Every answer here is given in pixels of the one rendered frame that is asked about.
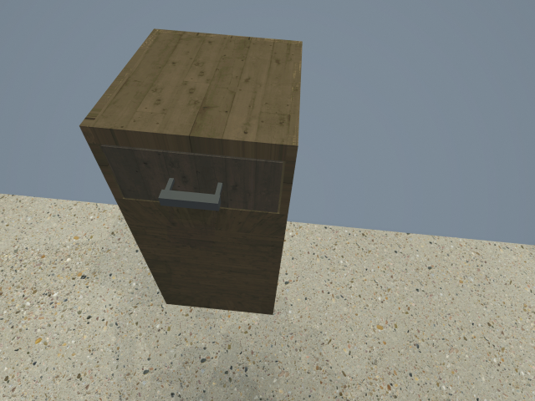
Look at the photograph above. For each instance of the handle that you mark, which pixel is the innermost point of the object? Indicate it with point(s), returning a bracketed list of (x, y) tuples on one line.
[(169, 197)]

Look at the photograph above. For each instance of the drawer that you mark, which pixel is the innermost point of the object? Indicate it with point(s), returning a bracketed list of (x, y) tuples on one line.
[(250, 184)]

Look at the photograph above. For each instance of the cabinet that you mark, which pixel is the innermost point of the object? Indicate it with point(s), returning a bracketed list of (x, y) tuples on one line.
[(210, 94)]

